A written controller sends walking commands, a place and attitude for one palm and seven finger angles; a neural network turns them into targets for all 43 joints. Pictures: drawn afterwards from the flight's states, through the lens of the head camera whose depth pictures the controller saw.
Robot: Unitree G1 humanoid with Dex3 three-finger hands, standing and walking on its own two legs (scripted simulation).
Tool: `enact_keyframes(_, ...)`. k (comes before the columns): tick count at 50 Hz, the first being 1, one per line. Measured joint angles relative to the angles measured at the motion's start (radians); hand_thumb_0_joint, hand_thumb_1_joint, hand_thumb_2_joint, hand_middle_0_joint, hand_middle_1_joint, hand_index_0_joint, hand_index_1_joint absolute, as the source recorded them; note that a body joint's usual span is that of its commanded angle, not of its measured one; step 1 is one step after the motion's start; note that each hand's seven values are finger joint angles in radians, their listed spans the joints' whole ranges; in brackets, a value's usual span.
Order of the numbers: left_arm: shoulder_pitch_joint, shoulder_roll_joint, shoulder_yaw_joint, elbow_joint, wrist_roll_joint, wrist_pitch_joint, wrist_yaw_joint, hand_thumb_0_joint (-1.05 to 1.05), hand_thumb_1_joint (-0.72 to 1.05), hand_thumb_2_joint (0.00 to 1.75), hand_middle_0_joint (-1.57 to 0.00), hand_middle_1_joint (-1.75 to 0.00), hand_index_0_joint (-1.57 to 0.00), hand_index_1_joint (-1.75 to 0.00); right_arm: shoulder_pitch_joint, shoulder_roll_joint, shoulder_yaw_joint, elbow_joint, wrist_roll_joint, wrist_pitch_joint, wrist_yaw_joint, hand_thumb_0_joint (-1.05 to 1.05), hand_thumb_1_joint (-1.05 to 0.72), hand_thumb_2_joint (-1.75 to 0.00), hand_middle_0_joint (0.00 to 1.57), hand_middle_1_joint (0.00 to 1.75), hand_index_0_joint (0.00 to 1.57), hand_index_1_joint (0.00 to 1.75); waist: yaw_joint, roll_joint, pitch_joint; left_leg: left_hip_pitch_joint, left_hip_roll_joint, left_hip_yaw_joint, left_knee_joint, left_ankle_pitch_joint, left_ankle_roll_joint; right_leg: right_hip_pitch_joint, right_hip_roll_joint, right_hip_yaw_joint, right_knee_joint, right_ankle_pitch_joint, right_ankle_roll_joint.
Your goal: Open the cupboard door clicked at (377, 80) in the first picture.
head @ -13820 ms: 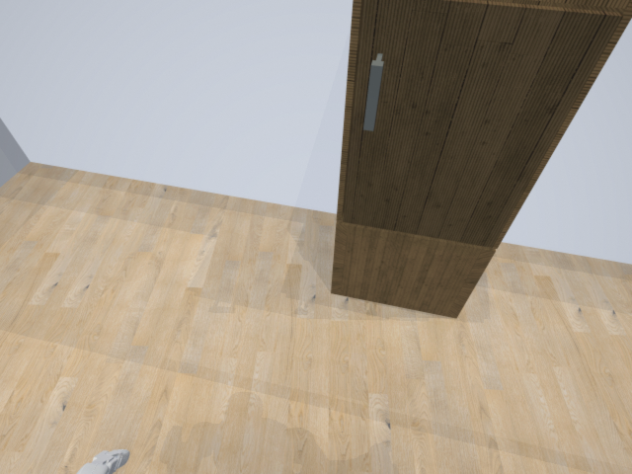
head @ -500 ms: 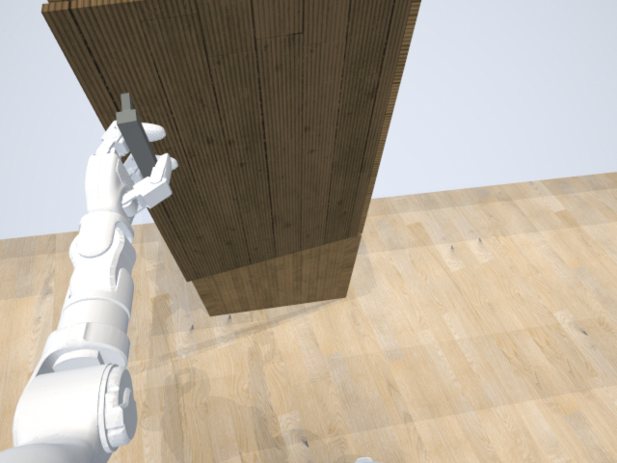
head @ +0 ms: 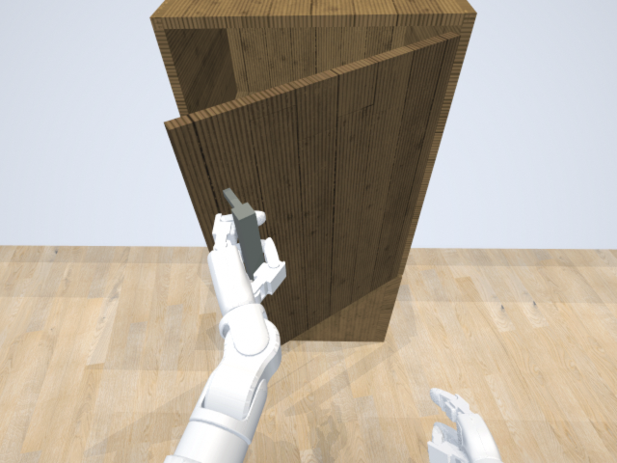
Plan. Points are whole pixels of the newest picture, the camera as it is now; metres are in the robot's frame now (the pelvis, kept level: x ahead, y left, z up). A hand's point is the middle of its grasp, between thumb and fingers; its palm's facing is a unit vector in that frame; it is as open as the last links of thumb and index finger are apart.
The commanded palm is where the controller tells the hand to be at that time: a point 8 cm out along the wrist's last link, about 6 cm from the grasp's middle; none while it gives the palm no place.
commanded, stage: pull the door open along its arc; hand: left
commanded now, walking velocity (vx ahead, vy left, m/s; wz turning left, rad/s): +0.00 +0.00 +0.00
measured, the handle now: (244, 238) +0.38 +0.11 +0.10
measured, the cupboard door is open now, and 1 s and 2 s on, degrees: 34 38 41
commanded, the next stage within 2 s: open thumb and fingers to let go in 0.16 s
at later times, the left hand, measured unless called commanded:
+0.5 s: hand (287, 284) +0.31 +0.05 +0.10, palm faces +0.41 -0.91 -0.05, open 7.1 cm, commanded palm +0.25 +0.08 +0.09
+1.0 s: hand (278, 284) +0.31 +0.06 +0.10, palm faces +0.36 -0.93 -0.05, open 14.8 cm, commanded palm +0.27 +0.08 +0.09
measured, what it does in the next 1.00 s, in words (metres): stands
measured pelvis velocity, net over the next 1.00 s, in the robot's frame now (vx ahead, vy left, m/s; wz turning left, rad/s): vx -0.03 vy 0.01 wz -0.01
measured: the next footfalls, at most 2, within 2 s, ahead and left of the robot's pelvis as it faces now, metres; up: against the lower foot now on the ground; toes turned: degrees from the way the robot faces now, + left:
none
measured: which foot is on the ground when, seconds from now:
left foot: down 0.00-1.00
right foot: down 0.00-1.00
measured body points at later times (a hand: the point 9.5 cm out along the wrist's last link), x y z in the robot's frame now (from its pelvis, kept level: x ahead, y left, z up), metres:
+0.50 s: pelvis -0.01 -0.02 +0.00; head -0.01 -0.05 +0.45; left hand +0.28 +0.09 +0.11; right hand +0.18 -0.23 -0.10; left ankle -0.02 +0.14 -0.72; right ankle -0.01 -0.10 -0.72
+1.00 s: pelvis -0.03 +0.01 +0.00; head -0.02 +0.00 +0.45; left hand +0.28 +0.11 +0.10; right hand +0.15 -0.19 -0.11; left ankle -0.02 +0.14 -0.72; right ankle -0.01 -0.10 -0.72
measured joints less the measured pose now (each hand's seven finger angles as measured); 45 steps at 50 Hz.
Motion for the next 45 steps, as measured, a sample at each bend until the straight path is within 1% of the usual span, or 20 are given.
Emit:
enact_keyframes(4, 0.078, 0.015, -0.062, -0.075, -0.001, 0.027, -0.012, 0.01, 0.68, 0.75, -0.32, -1.31, -0.33, -1.34, 0.005, -0.002, -0.004, 0.006, 0.004, 0.016, 0.002, 0.01, -0.90, -0.90, 0.20, 0.30, 0.20, 0.30, -0.004, 0.007, 0.010, 0.031, 0.008, -0.009, -0.008, 0.001, -0.010, 0.033, 0.008, -0.009, -0.007, -0.003, -0.011)
enact_keyframes(8, 0.164, 0.042, -0.122, -0.159, -0.020, 0.050, -0.045, 0.01, 0.67, 0.73, -0.32, -1.32, -0.35, -1.34, 0.009, -0.011, -0.007, 0.013, 0.008, 0.022, 0.000, 0.01, -0.91, -0.90, 0.20, 0.30, 0.20, 0.30, -0.015, 0.020, 0.018, 0.065, 0.015, -0.014, -0.022, 0.004, -0.016, 0.068, 0.017, -0.015, -0.019, -0.003, -0.018)
enact_keyframes(10, 0.191, 0.054, -0.143, -0.183, -0.030, 0.057, -0.054, 0.01, 0.66, 0.72, -0.33, -1.32, -0.36, -1.35, 0.007, -0.016, -0.006, 0.020, 0.009, 0.023, -0.004, 0.01, -0.91, -0.90, 0.20, 0.30, 0.20, 0.30, -0.021, 0.025, 0.025, 0.082, 0.018, -0.017, -0.029, 0.007, -0.015, 0.085, 0.020, -0.017, -0.027, -0.002, -0.021)
enact_keyframes(12, 0.195, 0.057, -0.151, -0.186, -0.038, 0.062, -0.049, 0.01, 0.66, 0.72, -0.33, -1.32, -0.37, -1.35, 0.000, -0.021, -0.006, 0.030, 0.008, 0.022, -0.011, 0.01, -0.91, -0.90, 0.20, 0.30, 0.20, 0.30, -0.022, 0.029, 0.032, 0.092, 0.019, -0.025, -0.033, 0.010, -0.010, 0.099, 0.023, -0.021, -0.035, 0.000, -0.025)
enact_keyframes(14, 0.174, 0.051, -0.143, -0.165, -0.043, 0.062, -0.035, 0.01, 0.65, 0.74, -0.34, -1.32, -0.38, -1.35, -0.011, -0.026, -0.005, 0.045, 0.006, 0.019, -0.020, 0.01, -0.91, -0.90, 0.20, 0.30, 0.20, 0.30, -0.020, 0.029, 0.041, 0.097, 0.016, -0.036, -0.035, 0.014, -0.004, 0.106, 0.025, -0.025, -0.040, 0.003, -0.028)
enact_keyframes(16, 0.132, 0.036, -0.120, -0.127, -0.045, 0.063, -0.019, 0.01, 0.64, 0.75, -0.35, -1.33, -0.39, -1.35, -0.025, -0.031, -0.005, 0.060, 0.004, 0.017, -0.029, 0.01, -0.91, -0.90, 0.20, 0.30, 0.20, 0.30, -0.013, 0.028, 0.049, 0.096, 0.013, -0.051, -0.037, 0.017, 0.001, 0.106, 0.027, -0.027, -0.042, 0.008, -0.030)
enact_keyframes(19, 0.080, 0.017, -0.072, -0.081, -0.043, 0.062, -0.005, 0.01, 0.62, 0.77, -0.36, -1.33, -0.39, -1.35, -0.039, -0.031, -0.007, 0.069, -0.001, 0.017, -0.037, 0.01, -0.91, -0.90, 0.20, 0.30, 0.20, 0.30, -0.001, 0.022, 0.051, 0.085, 0.007, -0.062, -0.044, 0.029, -0.001, 0.090, 0.028, -0.023, -0.042, 0.017, -0.033)
enact_keyframes(22, 0.072, 0.012, -0.041, -0.074, -0.032, 0.052, -0.003, 0.01, 0.57, 0.75, -0.37, -1.32, -0.39, -1.33, -0.035, -0.026, -0.010, 0.057, -0.002, 0.017, -0.037, 0.01, -0.91, -0.90, 0.20, 0.30, 0.20, 0.30, 0.006, 0.016, 0.041, 0.074, 0.003, -0.060, -0.053, 0.038, -0.006, 0.072, 0.025, -0.019, -0.037, 0.020, -0.034)
enact_keyframes(26, 0.106, 0.017, -0.039, -0.100, -0.016, 0.026, -0.008, 0.01, 0.43, 0.69, -0.37, -1.31, -0.38, -1.31, -0.020, -0.023, -0.013, 0.043, -0.001, 0.012, -0.036, 0.01, -0.91, -0.90, 0.20, 0.30, 0.20, 0.30, 0.008, 0.018, 0.035, 0.066, -0.001, -0.061, -0.049, 0.036, -0.015, 0.061, 0.021, -0.018, -0.027, 0.017, -0.032)
enact_keyframes(31, 0.131, 0.023, -0.055, -0.109, -0.015, 0.002, -0.017, 0.01, 0.18, 0.59, -0.35, -1.28, -0.36, -1.28, -0.009, -0.023, -0.011, 0.046, 0.003, 0.005, -0.040, 0.01, -0.91, -0.90, 0.20, 0.30, 0.20, 0.30, 0.010, 0.020, 0.039, 0.062, -0.007, -0.064, -0.033, 0.030, -0.013, 0.063, 0.014, -0.021, -0.019, 0.015, -0.024)
enact_keyframes(38, 0.078, 0.016, -0.060, -0.056, -0.015, -0.009, -0.007, 0.01, -0.23, 0.41, -0.32, -1.23, -0.32, -1.23, -0.011, -0.019, -0.008, 0.061, 0.004, -0.009, -0.048, 0.01, -0.91, -0.90, 0.20, 0.30, 0.20, 0.30, 0.006, 0.012, 0.046, 0.043, -0.014, -0.058, -0.009, 0.027, -0.010, 0.049, 0.007, -0.013, -0.011, 0.022, -0.011)
enact_keyframes(41, 0.054, 0.012, -0.062, -0.033, -0.008, -0.009, 0.004, 0.00, -0.34, 0.37, -0.30, -1.18, -0.30, -1.18, -0.011, -0.015, -0.008, 0.064, 0.003, -0.011, -0.047, 0.01, -0.91, -0.90, 0.20, 0.30, 0.20, 0.30, 0.006, 0.007, 0.046, 0.034, -0.018, -0.051, -0.001, 0.025, -0.004, 0.041, 0.002, -0.006, -0.008, 0.026, -0.004)
enact_keyframes(45, 0.019, 0.007, -0.074, -0.006, -0.001, 0.000, 0.023, 0.00, -0.43, 0.33, -0.28, -1.06, -0.28, -1.06, -0.011, -0.010, -0.007, 0.067, 0.003, -0.012, -0.041, 0.01, -0.91, -0.90, 0.20, 0.30, 0.20, 0.30, 0.006, 0.002, 0.043, 0.019, -0.024, -0.042, 0.015, 0.020, 0.005, 0.026, -0.004, 0.003, 0.003, 0.028, 0.005)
